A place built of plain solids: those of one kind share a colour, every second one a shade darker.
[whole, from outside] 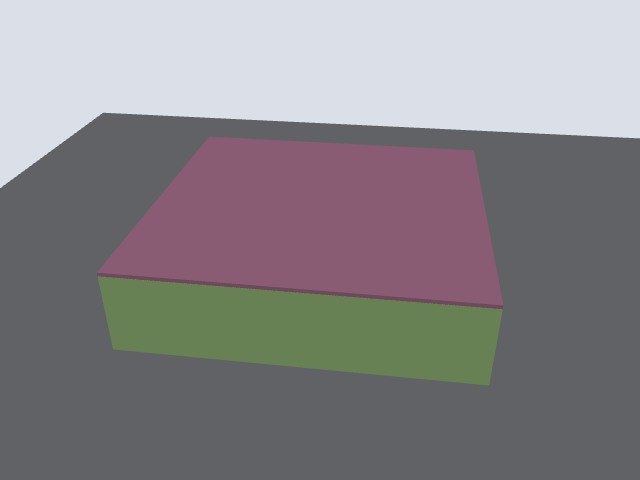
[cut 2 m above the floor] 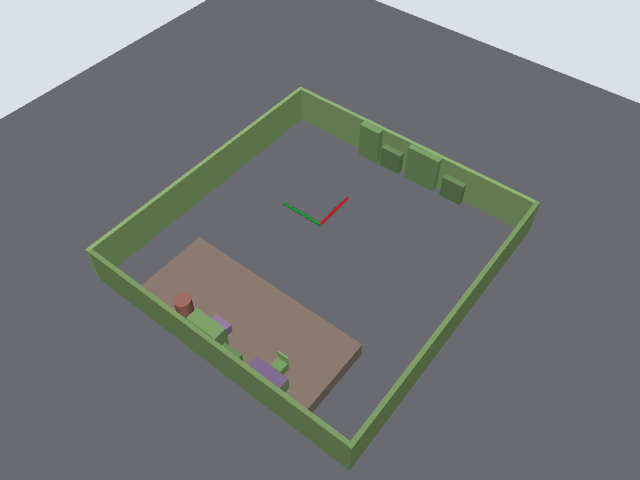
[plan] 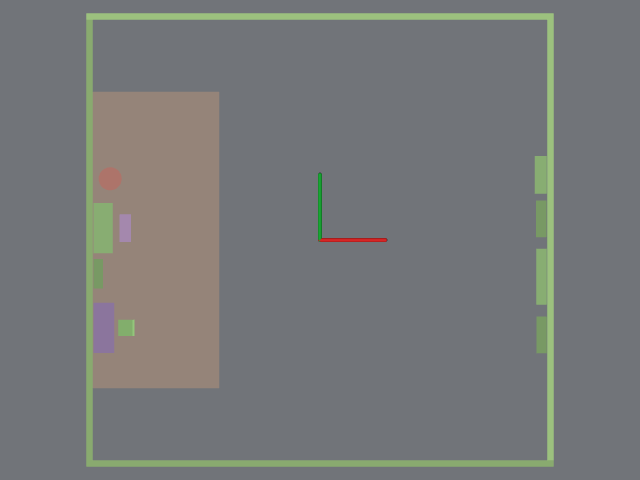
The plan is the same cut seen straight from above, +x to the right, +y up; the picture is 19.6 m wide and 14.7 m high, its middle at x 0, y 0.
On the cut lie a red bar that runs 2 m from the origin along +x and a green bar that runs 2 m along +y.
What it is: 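A loft; one open main floor with 2 platforms, their free sides bare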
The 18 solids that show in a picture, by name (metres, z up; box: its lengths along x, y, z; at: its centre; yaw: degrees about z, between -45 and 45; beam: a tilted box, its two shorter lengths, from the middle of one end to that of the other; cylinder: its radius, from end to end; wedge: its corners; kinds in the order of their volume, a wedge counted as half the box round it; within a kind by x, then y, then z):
{
 "wall_1": {"box": [0.2, 13.49, 3.45], "at": [-7.06, 0.0, 1.68]},
 "wall_2": {"box": [14.32, 0.2, 3.45], "at": [0.0, -6.84, 1.68]},
 "wall_3": {"box": [14.32, 0.2, 3.45], "at": [0.0, 6.85, 1.68]},
 "wall_4": {"box": [0.2, 13.49, 3.45], "at": [7.06, 0.0, 1.68]},
 "roof_1": {"box": [14.32, 13.89, 0.16], "at": [0.0, 0.0, 3.48]},
 "floor_1": {"box": [3.88, 9.08, 0.83], "at": [-5.02, 0.0, 0.37]},
 "case_1": {"box": [0.29, 0.9, 0.82], "at": [-6.79, -1.03, 1.19]},
 "case_2": {"box": [0.6, 1.54, 1.22], "at": [-6.64, 0.36, 1.39]},
 "case_3": {"box": [0.64, 0.4, 0.7], "at": [-6.62, -3.26, 1.13]},
 "case_4": {"box": [0.37, 1.15, 2.2], "at": [6.76, 2.0, 1.05]},
 "case_5": {"box": [0.32, 1.71, 2.24], "at": [6.78, -1.13, 1.07]},
 "case_6": {"box": [0.33, 1.13, 1.26], "at": [6.78, 0.65, 0.58]},
 "case_7": {"box": [0.31, 1.13, 1.26], "at": [6.79, -2.91, 0.58]},
 "bush_1": {"cylinder": 0.35, "from": [-6.43, 1.87, 1.26], "to": [-6.43, 1.87, 2.4]},
 "bench_1": {"box": [0.36, 0.86, 0.48], "at": [-5.96, 0.36, 1.02]},
 "chair_1": {"box": [0.44, 0.5, 0.46], "at": [-5.96, -2.69, 1.01]},
 "chair_2": {"box": [0.06, 0.5, 0.84], "at": [-5.71, -2.69, 1.2]},
 "table_1": {"box": [0.64, 1.54, 0.04], "at": [-6.62, -2.69, 1.5]}
}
